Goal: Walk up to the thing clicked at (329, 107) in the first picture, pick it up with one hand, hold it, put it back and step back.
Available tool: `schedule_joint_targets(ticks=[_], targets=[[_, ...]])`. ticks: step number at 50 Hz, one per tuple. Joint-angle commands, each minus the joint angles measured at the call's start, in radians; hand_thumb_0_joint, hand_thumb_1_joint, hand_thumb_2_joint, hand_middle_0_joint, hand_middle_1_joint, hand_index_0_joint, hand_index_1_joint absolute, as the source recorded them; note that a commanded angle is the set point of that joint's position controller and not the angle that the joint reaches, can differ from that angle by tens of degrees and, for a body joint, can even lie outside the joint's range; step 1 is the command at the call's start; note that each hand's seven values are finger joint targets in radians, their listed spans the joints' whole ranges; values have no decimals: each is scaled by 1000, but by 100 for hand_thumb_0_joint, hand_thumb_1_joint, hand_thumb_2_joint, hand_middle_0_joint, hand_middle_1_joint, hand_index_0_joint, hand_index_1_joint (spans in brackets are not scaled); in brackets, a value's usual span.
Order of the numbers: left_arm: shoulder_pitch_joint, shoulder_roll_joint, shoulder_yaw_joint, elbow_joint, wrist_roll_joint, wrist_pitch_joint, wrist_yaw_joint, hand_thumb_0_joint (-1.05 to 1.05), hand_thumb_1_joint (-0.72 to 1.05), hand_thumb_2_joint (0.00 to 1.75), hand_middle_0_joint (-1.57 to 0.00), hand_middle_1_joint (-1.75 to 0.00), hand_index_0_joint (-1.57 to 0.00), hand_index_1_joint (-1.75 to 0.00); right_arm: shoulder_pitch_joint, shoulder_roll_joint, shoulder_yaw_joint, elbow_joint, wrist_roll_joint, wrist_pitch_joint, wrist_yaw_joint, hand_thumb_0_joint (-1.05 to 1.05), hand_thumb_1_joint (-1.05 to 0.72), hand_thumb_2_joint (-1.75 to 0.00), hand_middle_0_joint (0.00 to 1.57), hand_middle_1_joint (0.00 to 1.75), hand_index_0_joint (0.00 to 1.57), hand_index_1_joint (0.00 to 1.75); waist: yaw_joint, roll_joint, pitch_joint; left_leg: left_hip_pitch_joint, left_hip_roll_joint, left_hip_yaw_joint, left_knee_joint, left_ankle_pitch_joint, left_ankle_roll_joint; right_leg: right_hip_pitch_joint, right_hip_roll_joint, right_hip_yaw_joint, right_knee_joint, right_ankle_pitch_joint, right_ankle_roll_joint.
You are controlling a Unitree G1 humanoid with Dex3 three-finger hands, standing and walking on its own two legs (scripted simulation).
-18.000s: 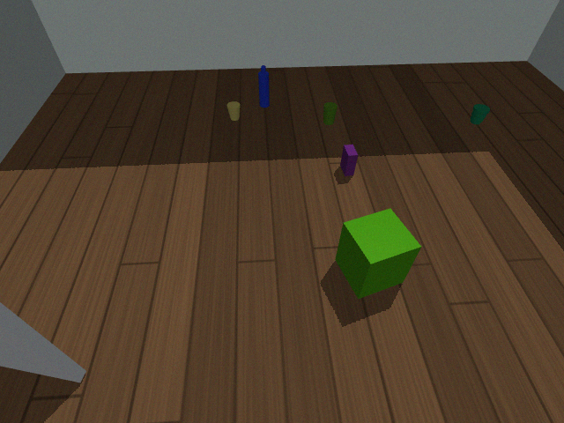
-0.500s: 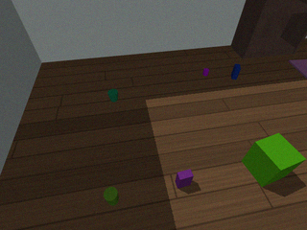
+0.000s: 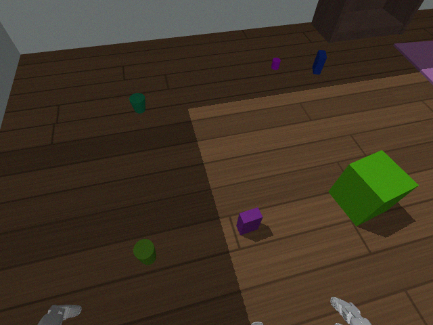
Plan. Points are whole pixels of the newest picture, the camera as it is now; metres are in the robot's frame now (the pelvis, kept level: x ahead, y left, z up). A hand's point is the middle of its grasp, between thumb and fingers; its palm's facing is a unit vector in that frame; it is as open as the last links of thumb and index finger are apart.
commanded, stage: rise first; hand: left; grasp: from above
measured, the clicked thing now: (146, 253) +0.47 +0.25 -0.68
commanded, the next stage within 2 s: none
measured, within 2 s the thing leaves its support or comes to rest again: neither
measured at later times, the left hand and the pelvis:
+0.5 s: hand out of the picture +0.13 +0.26 -0.18, palm faces -0.13 -0.88 -0.46, open 13.9 cm; pelvis +0.00 +0.01 -0.05, yaw +0 degrees
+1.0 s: hand (99, 306) +0.24 +0.29 -0.33, palm faces -0.41 -0.54 -0.74, open 14.0 cm; pelvis -0.05 +0.00 -0.20, yaw +0 degrees
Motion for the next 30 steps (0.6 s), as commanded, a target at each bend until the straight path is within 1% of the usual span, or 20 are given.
schedule_joint_targets(ticks=[1,3,4,6,7,8,9,10,12,13,14,15,17,18,20,23,25,28,29,30], targets=[[5,197,48,-222,12,-11,14,0,-54,97,-7,-110,-8,-109,-17,-154,-63,-155,2,-75,-16,0,-89,-90,20,30,20,30,13,39,-217,42,-24,-12,-14,210,6,27,29,-14,-12,172,-31],[27,195,44,-301,15,0,12,0,-54,97,-7,-110,-8,-109,-16,-153,-65,-163,0,-87,-23,0,-89,-90,20,30,20,30,13,47,-246,39,-17,-19,7,221,4,7,32,-16,16,176,-32],[56,192,42,-304,18,9,12,0,-54,97,-6,-110,-7,-109,-19,-154,-63,-168,-1,-91,-24,0,-89,-90,20,30,20,30,9,53,-239,27,-15,-25,15,207,2,-10,34,-20,29,156,-33],[93,191,41,-357,21,27,10,0,-55,97,-6,-110,-7,-109,-31,-149,-62,-181,-2,-99,-28,0,-89,-90,20,30,20,30,18,59,-232,1,-13,-30,32,185,0,-43,35,-21,46,131,-32],[123,199,48,-371,27,40,11,0,-55,96,-7,-111,-8,-110,-19,-150,-63,-182,-3,-101,-31,0,-90,-90,20,30,20,30,13,63,-263,4,-12,-28,47,196,2,-36,35,-20,55,142,-33],[130,182,27,-403,31,50,10,0,-54,96,-6,-112,-8,-110,-21,-150,-62,-190,-4,-106,-34,0,-89,-90,20,30,20,30,6,50,-280,1,-10,-32,59,211,3,-40,33,-20,67,157,-33],[138,193,38,-418,34,60,11,0,-55,95,-7,-111,-9,-110,-19,-150,-61,-187,-5,-109,-35,0,-91,-90,20,30,20,30,10,59,-267,-15,-11,-33,72,221,1,-48,33,-21,80,160,-33],[155,172,24,-437,30,68,9,0,-54,94,-7,-113,-9,-111,-31,-148,-59,-199,-7,-113,-35,0,-91,-90,20,30,20,30,6,59,-273,-19,-6,-39,79,241,-2,-63,34,-23,96,165,-36],[168,183,29,-472,39,83,12,0,-54,94,-7,-112,-8,-110,-39,-146,-57,-212,-8,-117,-39,0,-91,-90,20,30,20,30,10,69,-267,-41,-2,-47,97,239,-3,-94,35,-26,116,152,-36],[182,189,33,-481,45,88,14,0,-53,94,-6,-112,-8,-110,-32,-144,-57,-211,-10,-120,-42,0,-90,-90,20,30,20,30,12,71,-291,-42,-3,-47,110,258,-3,-87,34,-26,127,167,-37],[193,172,21,-490,42,94,11,0,-52,93,-6,-113,-8,-110,-38,-142,-54,-216,-10,-123,-41,0,-89,-90,20,30,20,30,6,67,-279,-55,-1,-49,116,240,-4,-108,35,-28,138,150,-35],[197,177,25,-499,49,99,14,0,-53,94,-6,-112,-8,-110,-35,-140,-55,-219,-10,-126,-43,0,-90,-90,20,30,20,30,0,69,-281,-65,-2,-50,125,226,-2,-122,36,-26,142,145,-35],[229,186,38,-513,56,106,15,0,-51,93,-5,-112,-8,-110,-31,-138,-54,-216,-13,-130,-43,0,-88,-89,20,30,20,30,15,84,-283,-78,0,-57,131,213,-6,-137,35,-28,164,128,-38],[222,183,25,-555,59,105,15,0,-51,92,-6,-113,-9,-110,-37,-137,-54,-231,-13,-133,-45,0,-89,-90,20,30,20,30,13,88,-316,-77,-1,-54,147,237,-5,-139,35,-25,175,146,-38],[229,182,30,-563,61,109,16,0,-51,93,-5,-113,-8,-110,-41,-138,-53,-241,-12,-139,-46,0,-88,-89,20,30,20,30,6,83,-309,-91,0,-58,162,241,-6,-161,37,-28,192,141,-39],[257,177,29,-569,68,113,22,0,-51,94,-5,-112,-7,-110,-40,-127,-49,-244,-11,-146,-49,0,-87,-89,20,30,20,30,4,57,-317,-133,-8,-50,194,209,3,-166,36,-26,200,137,-37],[269,181,35,-582,70,111,23,0,-51,94,-5,-111,-7,-109,-47,-126,-48,-250,-12,-150,-48,0,-87,-89,20,30,20,30,14,69,-313,-151,-9,-51,201,181,2,-188,35,-24,214,111,-38],[230,199,32,-596,82,102,22,0,-51,94,-5,-111,-6,-109,-47,-131,-49,-246,-12,-156,-50,0,-87,-89,20,30,20,30,3,73,-317,-181,-7,-58,225,164,2,-224,34,-23,240,100,-37],[207,196,26,-568,96,94,26,0,-51,95,-4,-110,-6,-109,-47,-132,-50,-243,-12,-160,-51,0,-86,-89,20,30,20,30,-10,66,-300,-207,-9,-55,239,122,5,-255,36,-22,247,72,-37],[165,216,33,-557,106,80,26,0,-51,95,-5,-110,-6,-109,-52,-134,-47,-240,-13,-165,-50,0,-86,-89,20,30,20,30,-9,62,-290,-235,-8,-58,257,105,6,-283,36,-21,268,57,-37]])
